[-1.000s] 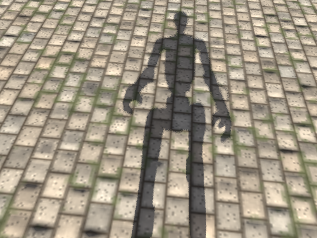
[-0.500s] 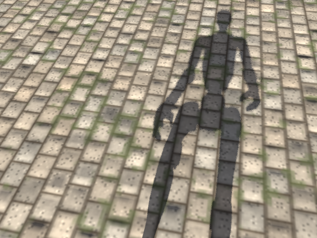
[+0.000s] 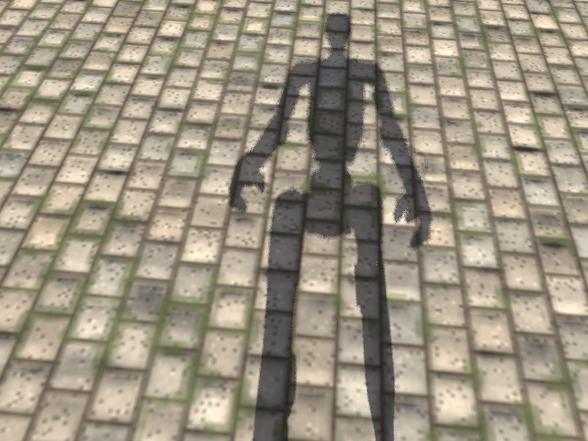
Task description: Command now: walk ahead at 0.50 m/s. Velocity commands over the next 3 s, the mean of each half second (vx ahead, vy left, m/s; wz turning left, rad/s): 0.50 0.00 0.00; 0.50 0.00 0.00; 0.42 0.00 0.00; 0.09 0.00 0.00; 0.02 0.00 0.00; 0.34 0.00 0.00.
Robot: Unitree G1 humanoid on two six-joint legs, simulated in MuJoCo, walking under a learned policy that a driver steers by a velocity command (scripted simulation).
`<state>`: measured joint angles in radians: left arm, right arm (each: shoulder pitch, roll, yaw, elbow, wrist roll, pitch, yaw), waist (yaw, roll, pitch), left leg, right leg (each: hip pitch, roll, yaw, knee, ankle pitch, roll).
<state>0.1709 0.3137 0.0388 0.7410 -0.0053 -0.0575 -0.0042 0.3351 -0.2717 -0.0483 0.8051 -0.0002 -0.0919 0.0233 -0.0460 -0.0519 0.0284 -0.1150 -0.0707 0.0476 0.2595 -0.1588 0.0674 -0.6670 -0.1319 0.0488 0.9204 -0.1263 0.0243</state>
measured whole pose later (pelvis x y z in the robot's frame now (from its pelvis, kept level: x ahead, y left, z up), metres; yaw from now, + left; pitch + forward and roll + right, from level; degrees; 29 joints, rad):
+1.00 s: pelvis +0.56 -0.01 +0.00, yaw +0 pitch +1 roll +1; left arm 0.22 0.31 0.05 0.82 -0.01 -0.06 0.00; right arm 0.28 -0.26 -0.05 0.84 0.00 -0.09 0.03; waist -0.03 -0.05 0.03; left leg -0.19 -0.06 0.05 0.33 -0.15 0.07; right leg -0.58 -0.11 0.03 1.05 -0.26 -0.01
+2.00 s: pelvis +0.90 -0.05 -0.01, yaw +0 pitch -1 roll -1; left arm 0.16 0.25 0.02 1.00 0.01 0.01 0.02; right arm 0.12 -0.23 -0.04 0.99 0.00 -0.01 -0.03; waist 0.01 0.00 0.03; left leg -0.25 0.02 -0.01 0.48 -0.22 -0.01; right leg -0.14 0.01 -0.05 0.44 -0.29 -0.01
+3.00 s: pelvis +1.05 -0.01 +0.00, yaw +0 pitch +1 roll +0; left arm 0.07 0.26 0.06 0.96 -0.02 -0.08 -0.01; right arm 0.44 -0.18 -0.02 1.13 0.00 -0.09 -0.01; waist -0.07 -0.03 0.00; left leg 0.05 -0.03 0.06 0.21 -0.28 0.05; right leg -0.64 -0.10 -0.01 0.82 -0.09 -0.02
